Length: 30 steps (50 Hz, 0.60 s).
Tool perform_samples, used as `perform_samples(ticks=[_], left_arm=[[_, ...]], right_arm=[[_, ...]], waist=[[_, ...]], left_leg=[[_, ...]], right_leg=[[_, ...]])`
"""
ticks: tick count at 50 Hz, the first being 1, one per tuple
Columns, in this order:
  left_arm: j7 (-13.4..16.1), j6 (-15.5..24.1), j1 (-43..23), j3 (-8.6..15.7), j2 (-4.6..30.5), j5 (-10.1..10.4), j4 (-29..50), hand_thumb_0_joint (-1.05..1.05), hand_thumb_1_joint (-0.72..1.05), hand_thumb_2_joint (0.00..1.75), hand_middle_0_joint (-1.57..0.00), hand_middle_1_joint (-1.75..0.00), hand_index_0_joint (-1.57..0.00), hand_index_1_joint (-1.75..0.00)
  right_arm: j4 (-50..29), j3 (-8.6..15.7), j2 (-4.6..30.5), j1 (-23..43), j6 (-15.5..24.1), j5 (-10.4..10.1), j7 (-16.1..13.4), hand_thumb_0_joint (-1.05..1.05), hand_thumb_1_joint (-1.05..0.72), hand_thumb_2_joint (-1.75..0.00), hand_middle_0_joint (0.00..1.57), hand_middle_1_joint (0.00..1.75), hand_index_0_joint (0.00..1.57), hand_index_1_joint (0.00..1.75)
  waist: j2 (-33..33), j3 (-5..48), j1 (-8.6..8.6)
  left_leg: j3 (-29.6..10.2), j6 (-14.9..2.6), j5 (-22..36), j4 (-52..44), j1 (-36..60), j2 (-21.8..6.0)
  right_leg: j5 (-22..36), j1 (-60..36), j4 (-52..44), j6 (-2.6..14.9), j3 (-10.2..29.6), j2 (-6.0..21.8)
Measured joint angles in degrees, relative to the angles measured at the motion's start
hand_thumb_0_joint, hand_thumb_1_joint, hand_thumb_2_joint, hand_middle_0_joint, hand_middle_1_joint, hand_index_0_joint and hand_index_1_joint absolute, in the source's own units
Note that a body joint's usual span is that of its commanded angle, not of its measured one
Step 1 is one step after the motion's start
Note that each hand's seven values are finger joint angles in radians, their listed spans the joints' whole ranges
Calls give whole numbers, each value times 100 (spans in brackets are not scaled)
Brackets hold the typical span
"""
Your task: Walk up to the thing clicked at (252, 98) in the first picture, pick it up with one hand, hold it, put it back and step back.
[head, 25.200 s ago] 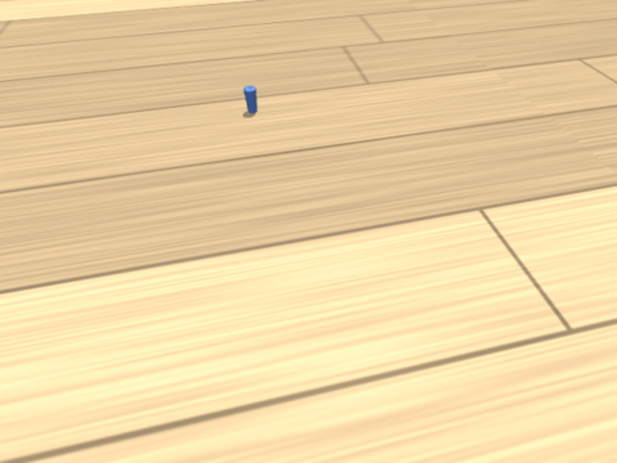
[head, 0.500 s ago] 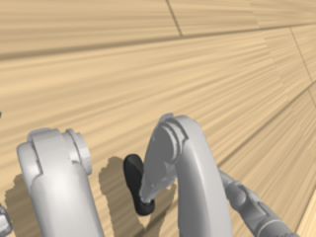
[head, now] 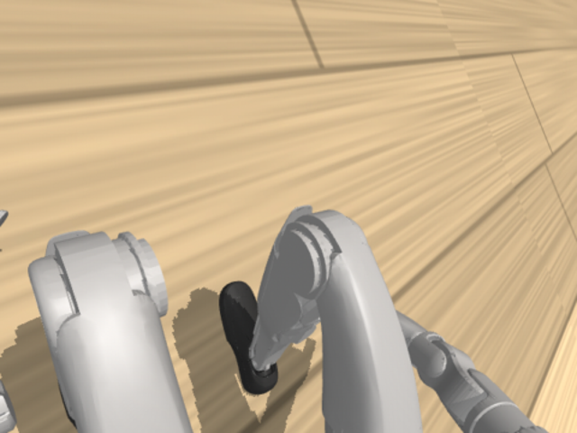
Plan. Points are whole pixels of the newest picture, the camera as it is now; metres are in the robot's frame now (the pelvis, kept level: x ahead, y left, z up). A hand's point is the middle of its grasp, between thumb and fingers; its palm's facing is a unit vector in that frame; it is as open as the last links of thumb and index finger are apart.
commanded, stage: open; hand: left
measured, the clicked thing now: out of the picture +0.38 +0.31 -0.20
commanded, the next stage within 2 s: withdraw in 0.26 s
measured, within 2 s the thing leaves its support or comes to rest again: neither
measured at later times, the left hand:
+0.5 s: hand out of the picture +0.38 +0.32 -0.18, palm faces +0.49 -0.87 +0.02, open 16.4 cm
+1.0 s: hand out of the picture +0.32 +0.40 -0.06, palm faces +0.43 -0.87 -0.23, open 17.4 cm
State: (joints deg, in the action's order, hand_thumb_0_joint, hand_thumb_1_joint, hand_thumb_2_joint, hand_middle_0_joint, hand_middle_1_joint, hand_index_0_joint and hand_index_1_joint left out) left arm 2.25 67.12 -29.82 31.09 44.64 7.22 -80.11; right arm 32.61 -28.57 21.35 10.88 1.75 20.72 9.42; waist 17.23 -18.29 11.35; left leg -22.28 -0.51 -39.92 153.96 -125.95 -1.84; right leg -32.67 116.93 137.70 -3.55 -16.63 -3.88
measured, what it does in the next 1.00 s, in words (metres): stands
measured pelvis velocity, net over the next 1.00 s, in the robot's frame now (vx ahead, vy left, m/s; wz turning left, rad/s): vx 0.01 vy -0.01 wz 0.08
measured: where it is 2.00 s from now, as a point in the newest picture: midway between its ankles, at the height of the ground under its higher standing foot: (188, 392)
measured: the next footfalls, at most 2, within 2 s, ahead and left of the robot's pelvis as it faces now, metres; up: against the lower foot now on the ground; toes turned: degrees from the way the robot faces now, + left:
none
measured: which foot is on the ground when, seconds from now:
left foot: down 0.00-1.00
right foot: down 0.00-1.00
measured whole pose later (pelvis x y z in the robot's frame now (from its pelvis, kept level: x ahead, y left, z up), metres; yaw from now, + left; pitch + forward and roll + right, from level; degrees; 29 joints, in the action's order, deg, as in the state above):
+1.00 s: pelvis +0.01 -0.01 +0.04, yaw +5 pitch +21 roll -13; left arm -7.7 37.5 -22.4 30.4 40.0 1.4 -54.0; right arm 34.6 -10.8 16.8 1.6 -1.8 5.7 5.9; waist 7.0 -1.9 4.9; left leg -12.4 -1.9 -38.3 142.6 -127.4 -2.6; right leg -34.9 120.2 132.4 -1.5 -10.1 -1.2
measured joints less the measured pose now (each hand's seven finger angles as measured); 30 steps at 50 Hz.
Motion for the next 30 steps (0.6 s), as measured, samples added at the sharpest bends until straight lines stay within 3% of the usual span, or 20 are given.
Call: perform_samples(ticks=[9, 22, 30], left_arm=[[14, 8, 3, -13, 11, 3, -10, 0, -43, 44, -68, -58, -65, -58], [-9, 13, 9, -4, 12, 33, 19, -1, -55, 19, -37, -25, -34, -26], [-295, -253, 151, 358, 47, -47, 726, -1, -54, 14, -20, -13, -17, -14]], right_arm=[[-30, -10, 2, 6, 1, -8, 12, 0, -92, -89, 20, 30, 21, 30], [-4, -23, -13, 20, -17, -1, 0, 0, -92, -90, 20, 30, 21, 30], [-40, 130, -28, -118, -87, -90, -58, 0, -92, -90, 20, 30, 21, 30]], waist=[[-16, 9, 6], [-1, 1, -5], [-25, 28, -95]], left_leg=[[-18, -8, -17, -3, 3, -9], [-22, 1, -15, -4, 4, -1], [20, -6, -5, -32, 7, -15]], right_leg=[[-4, -9, -24, 1, -14, -13], [-5, -9, -20, -6, -16, -9], [-3, -3, -26, 25, 8, -3]])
